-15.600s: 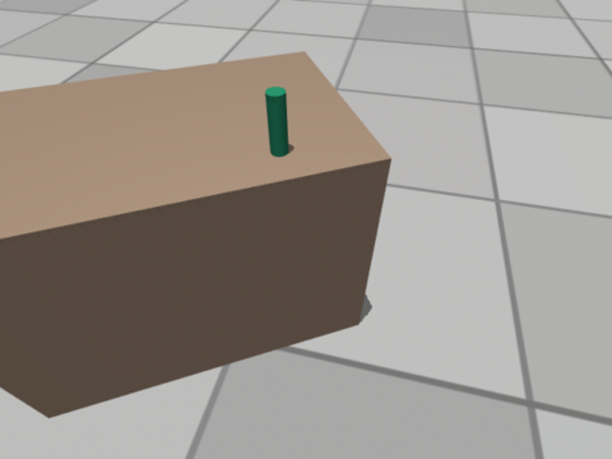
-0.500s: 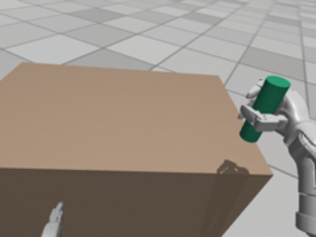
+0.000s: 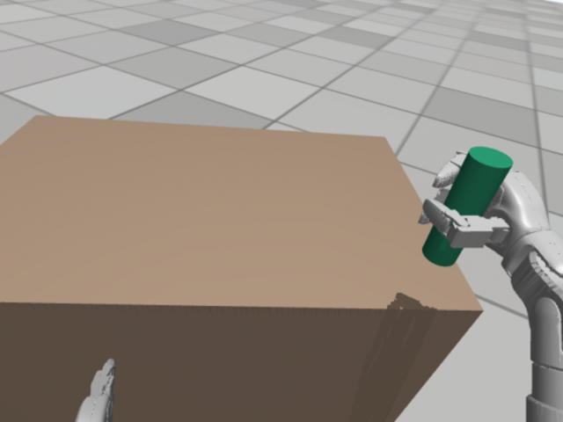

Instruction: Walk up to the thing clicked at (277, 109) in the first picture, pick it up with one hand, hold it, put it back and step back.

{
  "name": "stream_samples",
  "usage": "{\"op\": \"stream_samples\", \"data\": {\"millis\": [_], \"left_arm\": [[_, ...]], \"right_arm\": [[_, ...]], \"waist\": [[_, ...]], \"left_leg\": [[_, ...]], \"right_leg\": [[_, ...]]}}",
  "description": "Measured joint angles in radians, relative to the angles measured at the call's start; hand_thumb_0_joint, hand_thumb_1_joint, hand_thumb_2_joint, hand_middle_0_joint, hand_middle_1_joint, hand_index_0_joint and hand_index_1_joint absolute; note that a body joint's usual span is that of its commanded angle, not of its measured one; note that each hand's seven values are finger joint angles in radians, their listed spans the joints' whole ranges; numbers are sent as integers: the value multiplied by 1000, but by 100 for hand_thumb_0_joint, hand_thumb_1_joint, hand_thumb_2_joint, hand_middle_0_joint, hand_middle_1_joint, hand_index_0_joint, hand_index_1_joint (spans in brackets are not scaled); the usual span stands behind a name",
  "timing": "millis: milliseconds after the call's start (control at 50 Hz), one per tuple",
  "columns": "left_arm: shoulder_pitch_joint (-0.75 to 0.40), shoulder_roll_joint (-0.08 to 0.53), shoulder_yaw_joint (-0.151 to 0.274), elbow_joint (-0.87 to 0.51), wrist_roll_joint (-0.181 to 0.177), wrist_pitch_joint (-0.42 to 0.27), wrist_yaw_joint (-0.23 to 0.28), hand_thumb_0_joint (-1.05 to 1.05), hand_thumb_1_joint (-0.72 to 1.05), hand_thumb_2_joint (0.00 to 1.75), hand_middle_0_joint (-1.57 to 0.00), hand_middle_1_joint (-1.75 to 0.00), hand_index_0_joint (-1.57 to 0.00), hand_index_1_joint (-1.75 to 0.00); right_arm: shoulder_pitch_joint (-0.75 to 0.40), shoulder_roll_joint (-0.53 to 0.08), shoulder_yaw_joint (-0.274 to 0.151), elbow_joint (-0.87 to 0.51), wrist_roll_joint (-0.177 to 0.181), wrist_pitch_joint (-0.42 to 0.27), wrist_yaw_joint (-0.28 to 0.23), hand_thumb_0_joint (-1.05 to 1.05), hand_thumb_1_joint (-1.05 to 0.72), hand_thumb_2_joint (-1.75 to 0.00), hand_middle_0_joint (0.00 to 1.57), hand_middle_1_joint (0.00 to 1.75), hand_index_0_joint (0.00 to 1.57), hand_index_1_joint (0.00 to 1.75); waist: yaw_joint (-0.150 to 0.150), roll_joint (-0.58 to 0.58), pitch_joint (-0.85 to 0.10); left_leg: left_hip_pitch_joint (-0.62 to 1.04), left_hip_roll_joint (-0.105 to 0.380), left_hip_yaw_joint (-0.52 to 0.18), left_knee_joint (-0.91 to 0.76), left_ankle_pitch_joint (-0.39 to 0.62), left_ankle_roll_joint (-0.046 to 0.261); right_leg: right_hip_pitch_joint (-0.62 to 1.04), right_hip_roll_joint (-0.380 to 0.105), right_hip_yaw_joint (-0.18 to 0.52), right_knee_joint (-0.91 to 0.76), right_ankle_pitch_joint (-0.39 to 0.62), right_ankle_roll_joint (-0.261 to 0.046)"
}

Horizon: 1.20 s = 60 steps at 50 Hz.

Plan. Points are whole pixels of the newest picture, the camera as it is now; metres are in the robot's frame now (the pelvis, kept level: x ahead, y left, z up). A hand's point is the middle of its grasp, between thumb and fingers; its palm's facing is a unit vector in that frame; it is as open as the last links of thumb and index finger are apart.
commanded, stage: hold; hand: right
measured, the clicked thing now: (461, 211) +0.31 -0.18 +0.24
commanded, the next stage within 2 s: crouch in 1.82 s
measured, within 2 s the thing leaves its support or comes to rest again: neither
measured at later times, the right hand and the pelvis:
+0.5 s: hand (447, 213) +0.30 -0.16 +0.24, palm faces -0.08 +0.99 -0.06, open 5.8 cm; pelvis -0.01 +0.00 +0.00, yaw +0 degrees
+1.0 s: hand (441, 202) +0.31 -0.15 +0.25, palm faces -0.08 +0.99 -0.06, open 5.8 cm; pelvis +0.00 +0.00 +0.00, yaw +0 degrees
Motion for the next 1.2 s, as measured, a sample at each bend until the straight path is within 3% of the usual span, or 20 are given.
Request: {"op": "stream_samples", "data": {"millis": [620,1200], "left_arm": [[-3,-7,-10,6,6,-18,0,-1,-55,7,-5,-4,-4,-5],[3,-5,-3,-11,9,-4,-3,-1,-56,7,-5,-4,-4,-5]], "right_arm": [[-7,19,27,9,-15,-14,-35,2,-7,-122,100,124,98,122],[-60,32,38,20,-19,24,-73,2,-7,-122,100,123,98,122]], "waist": [[9,7,6],[9,1,3]], "left_leg": [[-1,-1,-3,-4,14,1],[-4,0,0,0,4,1]], "right_leg": [[-4,0,-3,3,9,0],[-4,0,0,1,3,1]]}}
